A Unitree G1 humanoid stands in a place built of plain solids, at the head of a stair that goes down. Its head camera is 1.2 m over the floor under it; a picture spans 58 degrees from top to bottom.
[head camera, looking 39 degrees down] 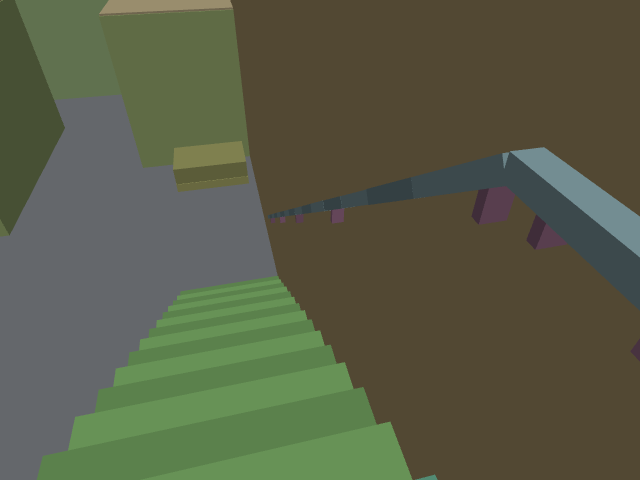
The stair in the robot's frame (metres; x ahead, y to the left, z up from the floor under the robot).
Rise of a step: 0.18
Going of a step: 0.25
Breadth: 1.20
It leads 13 degrees to the left of straight ahead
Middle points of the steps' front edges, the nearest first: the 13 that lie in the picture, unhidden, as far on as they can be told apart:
0.61 0.35 -0.18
0.85 0.41 -0.37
1.10 0.46 -0.55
1.35 0.52 -0.74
1.60 0.58 -0.92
1.84 0.64 -1.11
2.09 0.70 -1.29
2.34 0.76 -1.48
2.59 0.82 -1.66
2.83 0.87 -1.85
3.08 0.93 -2.03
3.33 0.99 -2.22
3.58 1.05 -2.40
